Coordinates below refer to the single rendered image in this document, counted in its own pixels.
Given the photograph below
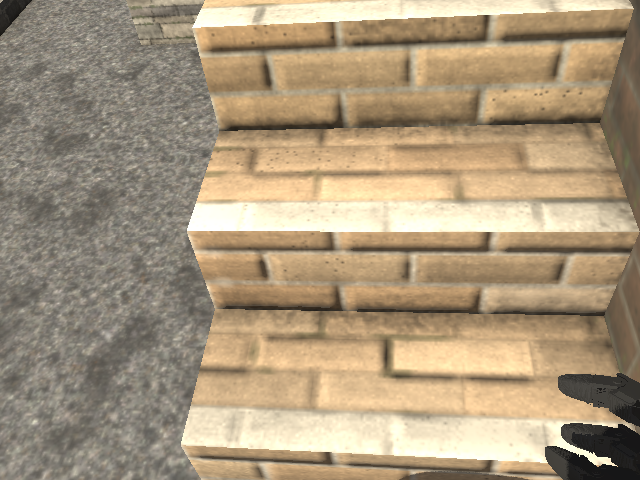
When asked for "right robot hand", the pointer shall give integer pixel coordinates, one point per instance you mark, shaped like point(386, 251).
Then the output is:
point(621, 395)

